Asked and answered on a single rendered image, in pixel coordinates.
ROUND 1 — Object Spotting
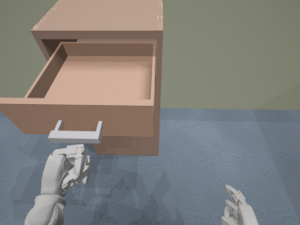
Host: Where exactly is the right robot hand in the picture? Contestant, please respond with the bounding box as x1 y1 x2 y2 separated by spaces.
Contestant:
221 184 259 225

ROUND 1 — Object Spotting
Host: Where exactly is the left robot forearm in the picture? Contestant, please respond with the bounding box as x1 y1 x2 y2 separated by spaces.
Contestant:
23 193 66 225

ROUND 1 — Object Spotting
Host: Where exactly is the left robot hand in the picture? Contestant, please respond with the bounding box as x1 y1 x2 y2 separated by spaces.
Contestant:
40 144 92 198

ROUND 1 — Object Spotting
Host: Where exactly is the drawer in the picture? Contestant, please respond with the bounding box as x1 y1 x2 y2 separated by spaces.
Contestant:
0 42 156 137

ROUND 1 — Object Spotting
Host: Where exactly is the handle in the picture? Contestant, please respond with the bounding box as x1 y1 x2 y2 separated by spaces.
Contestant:
48 120 103 143

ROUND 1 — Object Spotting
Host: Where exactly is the cabinet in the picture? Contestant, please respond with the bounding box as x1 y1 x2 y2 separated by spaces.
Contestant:
31 0 163 157

